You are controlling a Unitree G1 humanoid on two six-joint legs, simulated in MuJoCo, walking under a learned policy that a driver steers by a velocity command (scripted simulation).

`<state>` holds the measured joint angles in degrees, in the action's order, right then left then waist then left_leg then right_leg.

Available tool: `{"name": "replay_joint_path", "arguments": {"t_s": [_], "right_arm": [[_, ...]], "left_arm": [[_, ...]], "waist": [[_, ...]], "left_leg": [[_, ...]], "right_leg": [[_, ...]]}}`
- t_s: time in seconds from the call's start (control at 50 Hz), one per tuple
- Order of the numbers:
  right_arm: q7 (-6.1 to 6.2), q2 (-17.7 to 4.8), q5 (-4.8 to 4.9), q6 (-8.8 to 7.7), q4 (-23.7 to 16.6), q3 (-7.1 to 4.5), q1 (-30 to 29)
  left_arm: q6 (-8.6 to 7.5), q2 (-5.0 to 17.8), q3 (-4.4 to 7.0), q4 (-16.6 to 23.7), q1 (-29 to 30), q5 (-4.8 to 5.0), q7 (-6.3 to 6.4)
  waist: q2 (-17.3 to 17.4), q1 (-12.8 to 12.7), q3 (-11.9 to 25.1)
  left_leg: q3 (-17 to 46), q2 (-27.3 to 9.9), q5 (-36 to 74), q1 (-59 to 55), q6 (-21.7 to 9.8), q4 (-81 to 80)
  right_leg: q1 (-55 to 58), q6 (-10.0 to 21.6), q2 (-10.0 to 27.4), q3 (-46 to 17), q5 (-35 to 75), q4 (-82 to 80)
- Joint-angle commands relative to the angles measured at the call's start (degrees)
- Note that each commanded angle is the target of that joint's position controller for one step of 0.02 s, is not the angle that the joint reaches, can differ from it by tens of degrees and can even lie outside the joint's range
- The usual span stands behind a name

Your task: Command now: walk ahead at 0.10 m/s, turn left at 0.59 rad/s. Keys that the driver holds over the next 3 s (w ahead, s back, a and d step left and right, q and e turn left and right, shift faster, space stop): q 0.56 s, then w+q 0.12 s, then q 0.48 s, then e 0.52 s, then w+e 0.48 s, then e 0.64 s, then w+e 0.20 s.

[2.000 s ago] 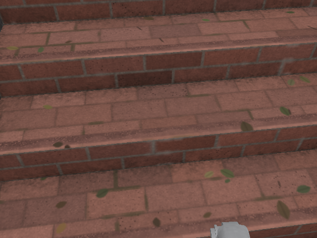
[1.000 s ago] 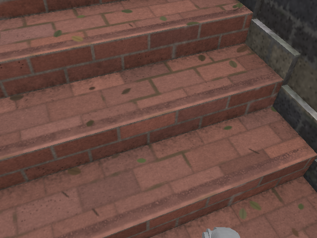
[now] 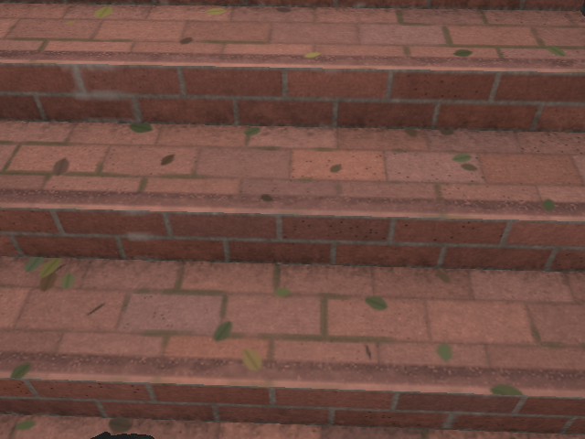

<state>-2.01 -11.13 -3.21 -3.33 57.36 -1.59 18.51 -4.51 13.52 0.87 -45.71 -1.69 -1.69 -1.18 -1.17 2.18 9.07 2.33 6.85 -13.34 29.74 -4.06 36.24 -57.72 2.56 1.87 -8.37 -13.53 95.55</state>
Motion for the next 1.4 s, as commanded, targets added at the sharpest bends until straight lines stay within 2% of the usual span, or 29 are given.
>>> {"name": "replay_joint_path", "arguments": {"t_s": [0.02, 0.08, 0.16, 0.26, 0.3, 0.32, 0.34, 0.36, 0.38, 0.4, 0.44, 0.48, 0.54, 0.66, 0.82, 0.92, 0.98, 1.02, 1.08, 1.1, 1.12, 1.14, 1.18, 1.22, 1.24, 1.3, 1.34, 1.36, 1.4], "right_arm": [[1.06, -8.8, -0.92, -3.46, -13.1, -1.32, -15.5], [2.11, -10.7, -0.17, -3.50, -13.2, -2.58, -5.7], [2.67, -5.5, 1.42, -4.70, -9.7, -1.15, 7.7], [3.30, -14.4, 2.13, -4.04, -22.9, -2.29, -17.4], [3.54, -15.0, 1.47, -1.24, -28.5, -2.98, -28.9], [3.71, -14.3, 2.37, -0.26, -30.9, -3.39, -29.8], [3.56, -10.3, 3.92, 0.80, -24.9, -2.87, -13.6], [2.61, -2.7, 4.35, 0.83, -24.5, -2.01, 5.4], [2.82, -6.9, 4.86, 0.61, -20.5, -3.17, 12.9], [2.15, -8.4, 4.98, 0.62, -21.5, -5.04, 7.1], [2.79, -11.1, 4.34, -0.39, -22.9, -5.84, -8.1], [2.27, -7.8, 3.38, -2.18, -27.6, -4.05, -21.2], [0.37, -7.1, 2.90, -0.67, -23.2, -3.67, -16.1], [-1.04, -9.4, 2.11, 1.00, -20.0, -4.98, -14.8], [-2.52, -5.4, 2.25, 1.07, -20.3, -2.81, -18.9], [-2.58, -2.3, 2.54, 2.09, -21.2, -0.71, -21.5], [-5.26, 0.8, 0.51, 3.87, -21.7, 1.66, -23.1], [-5.73, 0.0, 2.08, 6.03, -22.8, 2.29, -20.5], [-1.35, -6.8, 3.23, 4.20, -16.9, -1.44, -2.8], [2.26, -9.7, 2.25, 2.50, -11.1, -3.95, 10.7], [6.32, -16.9, -1.36, 3.09, -7.6, -6.65, 21.3], [4.44, -27.1, -3.21, 3.42, -13.2, -9.42, 21.6], [1.33, -19.2, -0.63, 1.30, -9.8, -8.34, 11.4], [-1.83, -5.4, 2.50, 1.09, -5.0, -2.77, 4.9], [-3.38, -3.4, 1.11, 1.74, -5.0, -1.46, 0.2], [-2.30, -9.0, -3.05, 2.37, -6.7, -0.67, -2.8], [3.11, -8.4, 1.06, -0.05, -5.9, 0.22, -3.2], [0.32, -13.6, -0.91, -0.99, -10.7, -1.05, -0.8], [-1.82, -13.2, -2.93, 0.01, -10.7, -1.15, 4.6]], "left_arm": [[-0.52, 4.8, 0.95, 1.0, -9.2, 0.97, 0.39], [-0.62, 7.8, 2.42, 5.3, -1.9, 0.15, 1.99], [2.30, 3.4, -0.76, 12.8, 8.0, -0.69, 4.10], [1.97, 4.8, 0.02, 13.5, -6.3, -1.03, 2.88], [0.70, 3.7, 1.50, 9.6, -20.0, 2.64, -0.31], [-0.24, 3.1, 1.53, 5.6, -25.1, 2.18, -1.91], [-0.12, 2.2, 1.44, 3.6, -19.2, 2.35, -3.23], [-1.14, 14.4, 3.86, 7.4, -15.6, 2.47, -2.94], [-0.17, 15.0, 5.01, 10.7, -16.8, 1.37, -4.31], [0.69, 19.3, 7.11, 11.9, -17.8, -1.01, -4.56], [1.56, 8.4, 3.76, 14.9, -4.0, -0.12, -4.08], [2.15, 5.1, 2.81, 12.5, -6.8, 0.29, -0.58], [1.82, 4.8, 2.94, 13.2, -10.2, -0.66, 1.02], [0.25, 3.2, 0.92, 7.5, -22.6, -2.88, -0.99], [-0.26, 1.7, -0.49, 0.5, -23.1, -5.37, -0.91], [-1.73, 1.1, 0.09, -2.5, -23.0, -5.66, 0.29], [-2.06, 3.9, 1.25, -1.8, -20.8, -4.95, 1.68], [-1.42, 10.2, 3.73, -0.4, -18.2, -4.91, 1.26], [-1.91, 15.4, 6.87, 3.8, -14.3, -3.48, -1.27], [-0.32, 13.5, 6.71, 3.3, -18.3, -5.20, -1.75], [1.18, -3.0, 3.24, 4.1, -22.3, -7.08, -4.70], [-0.43, -5.7, 2.09, 8.5, -32.8, -5.07, -7.44], [-2.71, 0.4, 3.28, 16.2, -12.2, 1.83, -3.30], [-2.23, 0.1, 1.97, 13.4, -15.5, 0.48, -1.80], [-0.81, -2.6, 0.06, 12.2, -18.3, 0.25, -3.38], [2.48, -1.8, -1.50, 13.6, -14.2, 2.56, -6.23], [6.47, -5.6, -1.41, 13.0, -4.8, 2.07, 4.14], [4.29, 1.1, -1.40, 14.4, -10.3, 4.43, -1.27], [3.24, 3.8, 0.14, 11.1, -8.4, 2.91, -2.74]], "waist": [[2.9, -6.2, 4.9], [6.7, 0.0, 0.1], [5.2, 6.4, -1.2], [5.3, -6.0, 0.5], [3.6, -12.5, -2.6], [-5.6, -13.6, -7.4], [0.7, -5.2, -10.3], [-8.9, 9.3, 7.8], [-17.3, 6.8, 14.0], [-14.0, 1.8, 5.0], [-9.6, 1.3, -8.3], [-4.7, -1.0, -8.4], [-3.4, -3.3, -3.8], [-5.8, -7.6, -9.8], [-3.8, -5.1, -7.5], [-2.0, -3.8, -6.8], [-0.4, -2.3, -6.9], [-6.9, 1.7, -4.7], [-5.6, 8.8, -5.6], [-2.3, 10.2, -1.7], [10.3, 5.5, 6.6], [15.4, 0.9, 28.3], [12.8, 5.1, 4.4], [9.4, -3.0, -3.5], [6.9, -7.5, -8.0], [3.0, -6.8, -10.4], [-4.3, -4.9, -10.5], [15.2, -4.4, -7.7], [9.8, 0.1, -10.6]], "left_leg": [[6.6, -8.4, 34.8, 9.4, -7.7, -14.2], [19.8, -15.9, 27.2, -8.8, -12.0, -12.1], [27.8, -22.1, 25.1, -34.1, -11.5, -5.6], [20.3, -11.9, 25.3, 3.6, -3.8, -10.9], [22.7, -8.9, 11.8, 9.4, -1.5, -8.2], [19.6, -3.0, 10.3, 0.3, -0.4, -2.6], [18.5, -2.2, 4.7, -7.8, 1.4, 3.0], [11.6, -0.2, -20.4, -0.5, 5.5, 20.2], [10.4, 3.3, -35.9, 10.4, 9.8, 48.4], [13.2, 4.6, -27.1, 17.9, 9.3, 65.4], [8.0, 2.8, -14.7, 21.2, 7.1, 79.9], [4.5, -0.6, -13.5, 25.4, 5.8, 66.2], [5.4, -4.6, -4.5, 23.3, 9.7, 59.0], [8.6, -4.2, 3.7, 36.2, 4.0, 57.2], [2.6, -7.8, 2.2, 41.2, 1.8, 70.7], [5.2, -13.0, -2.4, 46.3, -1.8, 66.7], [-2.6, -18.2, 3.5, 35.2, -1.7, 43.1], [-9.0, -14.1, 8.2, 8.7, -0.7, 29.4], [-13.3, -5.9, 21.3, -12.3, 0.2, -4.1], [-14.7, 0.5, 32.4, -32.5, -0.9, -17.4], [4.1, -11.7, 69.2, -56.8, -12.9, -2.5], [28.2, -25.2, 95.0, -62.4, -26.0, -7.7], [25.7, -29.6, 60.6, -42.5, -21.3, -11.9], [17.1, -26.8, 44.9, -20.4, -14.3, -13.6], [13.8, -25.0, 35.7, -8.4, -11.8, -15.7], [8.7, -22.4, -9.2, 4.6, -7.0, -22.7], [5.6, -19.9, 8.7, 1.9, -4.6, -24.7], [2.3, -20.6, -0.1, -0.9, -6.1, -23.0], [7.2, -25.6, 5.2, -7.6, -10.1, -23.9]], "right_leg": [[20.6, -6.3, -1.7, 8.8, -2.6, 2.6], [4.4, -9.5, -3.5, 2.4, -12.4, 18.1], [-22.1, -7.2, 0.0, -3.3, -18.6, 13.7], [28.6, -8.3, 0.6, 4.7, -6.2, -21.5], [49.4, -7.0, 1.1, 4.1, 12.5, -53.2], [49.9, -6.1, -2.0, 7.5, 20.8, -74.7], [50.9, -4.7, 1.5, 6.8, 25.8, -86.2], [67.9, 13.9, 20.3, -9.1, 93.0, -59.8], [69.4, 24.7, 32.3, -19.6, 114.6, -55.5], [56.4, 20.3, 30.7, -25.8, 82.3, -65.0], [39.2, 13.1, 20.3, -8.5, 46.9, -68.8], [46.1, 12.5, 15.5, -1.4, 27.6, -74.4], [53.4, 12.5, 16.3, -1.0, 18.3, -78.3], [61.9, 11.8, 18.5, 1.9, -10.1, -85.4], [63.0, 15.1, 19.3, 17.9, 37.4, -82.3], [69.0, 10.2, 20.8, 20.3, 28.8, -83.1], [67.5, 8.7, 17.7, 26.3, 28.4, -86.8], [56.3, 10.6, 17.0, 29.1, 58.9, -84.5], [56.1, 4.0, 13.8, 30.3, 64.4, -64.3], [48.0, 0.4, 7.2, 28.2, 48.9, -49.4], [21.3, -4.9, -0.7, 26.1, -12.1, -19.2], [24.5, -4.4, -4.1, 4.5, -18.8, 3.7], [-1.4, -4.1, -5.2, 1.3, -21.4, 33.4], [-3.6, 2.5, 0.0, 3.5, -17.9, 41.1], [-2.2, 4.1, 0.7, 3.3, -16.1, 40.5], [-5.3, -0.6, -0.7, 6.6, -10.9, 31.9], [2.7, -2.6, -2.6, 10.9, -4.9, 26.4], [-4.3, -4.4, -2.9, 6.5, -7.1, 28.1], [-14.4, -5.0, -3.6, 4.5, -2.0, 34.2]]}}
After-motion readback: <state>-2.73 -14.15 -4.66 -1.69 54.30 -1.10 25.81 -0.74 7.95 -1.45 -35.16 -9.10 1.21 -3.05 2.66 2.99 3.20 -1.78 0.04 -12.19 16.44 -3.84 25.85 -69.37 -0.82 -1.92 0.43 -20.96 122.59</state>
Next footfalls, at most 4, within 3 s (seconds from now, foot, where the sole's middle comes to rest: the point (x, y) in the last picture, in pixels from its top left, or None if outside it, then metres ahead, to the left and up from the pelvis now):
0.34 right None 0.10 -0.25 -0.75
1.10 left None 0.17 0.17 -0.76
1.66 right None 0.38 0.05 -0.60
2.22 left None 0.44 0.35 -0.60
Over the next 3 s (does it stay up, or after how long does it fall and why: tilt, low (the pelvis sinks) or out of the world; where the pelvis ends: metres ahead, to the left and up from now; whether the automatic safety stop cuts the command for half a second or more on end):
stays up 0.57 0.22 0.29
